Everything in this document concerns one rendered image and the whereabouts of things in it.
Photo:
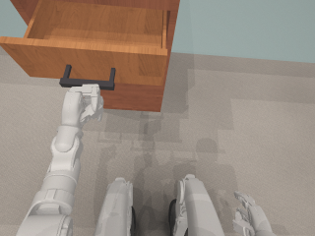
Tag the robot right hand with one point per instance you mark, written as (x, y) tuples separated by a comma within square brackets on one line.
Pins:
[(248, 223)]

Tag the handle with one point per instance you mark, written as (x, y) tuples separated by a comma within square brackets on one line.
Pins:
[(67, 82)]

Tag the robot left upper arm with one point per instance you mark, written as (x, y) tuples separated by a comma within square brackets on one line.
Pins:
[(47, 225)]

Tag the robot left shin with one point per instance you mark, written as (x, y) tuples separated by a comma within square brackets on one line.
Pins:
[(129, 210)]

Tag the robot right shin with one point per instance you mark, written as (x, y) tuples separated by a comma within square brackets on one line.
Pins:
[(181, 220)]

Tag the robot shin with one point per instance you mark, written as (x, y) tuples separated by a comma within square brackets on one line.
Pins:
[(129, 210), (181, 220)]

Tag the cabinet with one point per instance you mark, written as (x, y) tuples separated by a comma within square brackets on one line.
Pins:
[(125, 96)]

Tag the left robot forearm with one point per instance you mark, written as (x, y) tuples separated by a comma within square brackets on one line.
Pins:
[(56, 195)]

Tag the robot left hand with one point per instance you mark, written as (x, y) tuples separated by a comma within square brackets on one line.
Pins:
[(78, 99)]

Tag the drawer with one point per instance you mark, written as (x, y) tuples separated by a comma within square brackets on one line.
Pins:
[(92, 38)]

